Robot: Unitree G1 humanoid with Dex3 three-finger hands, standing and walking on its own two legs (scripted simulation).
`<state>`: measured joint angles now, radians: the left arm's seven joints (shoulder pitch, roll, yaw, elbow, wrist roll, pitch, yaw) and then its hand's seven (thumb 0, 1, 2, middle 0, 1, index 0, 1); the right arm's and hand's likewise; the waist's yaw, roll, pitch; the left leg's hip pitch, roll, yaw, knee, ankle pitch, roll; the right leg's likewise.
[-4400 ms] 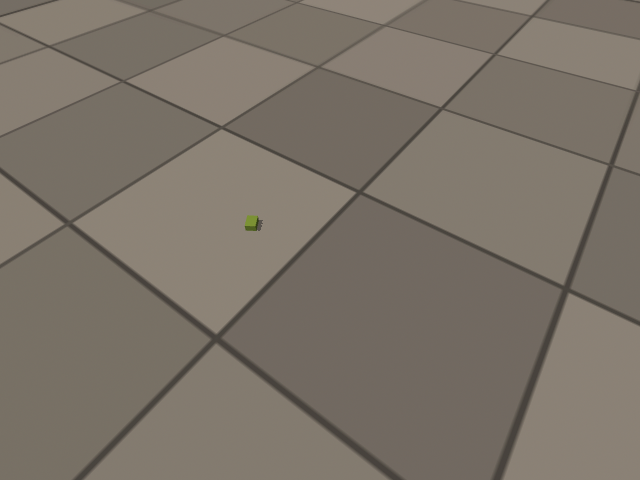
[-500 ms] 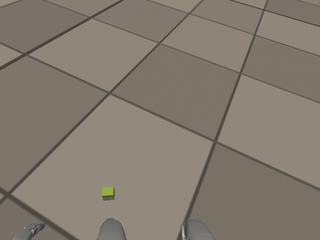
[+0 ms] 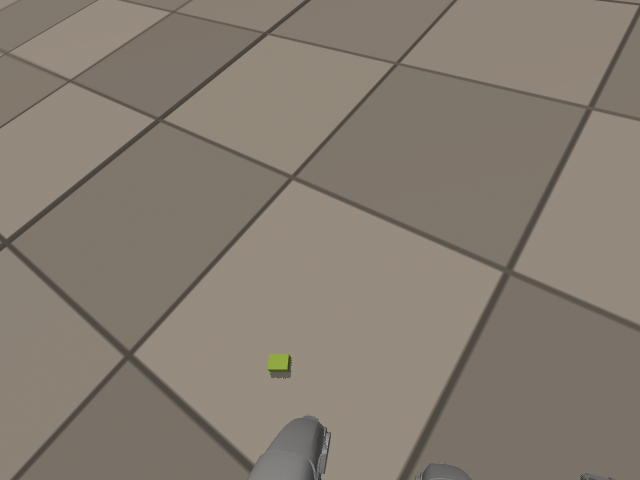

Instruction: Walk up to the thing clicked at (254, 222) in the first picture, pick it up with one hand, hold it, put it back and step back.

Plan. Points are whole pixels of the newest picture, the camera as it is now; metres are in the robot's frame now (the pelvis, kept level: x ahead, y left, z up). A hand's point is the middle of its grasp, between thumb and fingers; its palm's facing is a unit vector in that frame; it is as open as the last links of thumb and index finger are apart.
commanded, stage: walk up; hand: left
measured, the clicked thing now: (279, 363) +0.46 +0.30 -0.74
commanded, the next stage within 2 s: stand in 1.70 s
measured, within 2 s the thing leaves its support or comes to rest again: neither
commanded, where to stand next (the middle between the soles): +0.12 +0.09 m, yaw -1 degrees
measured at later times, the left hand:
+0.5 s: hand out of the picture +0.06 +0.38 -0.16, palm faces -0.04 -0.92 -0.40, open 7.4 cm
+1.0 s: hand (125, 466) +0.13 +0.34 -0.13, palm faces -0.06 -0.94 -0.33, open 7.4 cm
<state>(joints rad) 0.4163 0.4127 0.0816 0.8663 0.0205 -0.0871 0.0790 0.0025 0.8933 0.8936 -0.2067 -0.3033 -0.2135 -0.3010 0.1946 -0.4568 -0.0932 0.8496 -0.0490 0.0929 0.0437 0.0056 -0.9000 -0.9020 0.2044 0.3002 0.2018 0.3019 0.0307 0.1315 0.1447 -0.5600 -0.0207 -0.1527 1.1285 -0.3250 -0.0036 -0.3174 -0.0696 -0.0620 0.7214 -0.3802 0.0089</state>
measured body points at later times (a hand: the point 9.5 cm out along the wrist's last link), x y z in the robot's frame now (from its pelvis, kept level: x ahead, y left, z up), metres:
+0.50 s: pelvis +0.01 +0.10 -0.01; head +0.04 +0.12 +0.44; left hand +0.07 +0.43 -0.13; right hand +0.10 -0.22 -0.11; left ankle +0.02 +0.21 -0.72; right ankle +0.05 -0.03 -0.70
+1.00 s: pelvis +0.01 +0.09 +0.02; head +0.03 +0.10 +0.47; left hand +0.13 +0.39 -0.11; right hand +0.11 -0.21 -0.10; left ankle +0.02 +0.21 -0.72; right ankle +0.04 -0.03 -0.72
